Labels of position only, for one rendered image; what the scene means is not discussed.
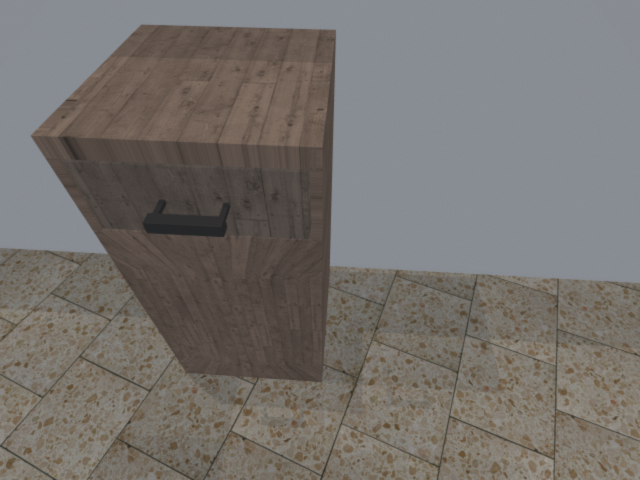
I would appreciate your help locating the cabinet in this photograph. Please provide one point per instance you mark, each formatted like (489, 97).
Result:
(244, 306)

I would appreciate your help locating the handle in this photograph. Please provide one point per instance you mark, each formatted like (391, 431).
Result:
(158, 223)

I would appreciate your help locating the drawer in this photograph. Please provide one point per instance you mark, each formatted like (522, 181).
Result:
(264, 202)

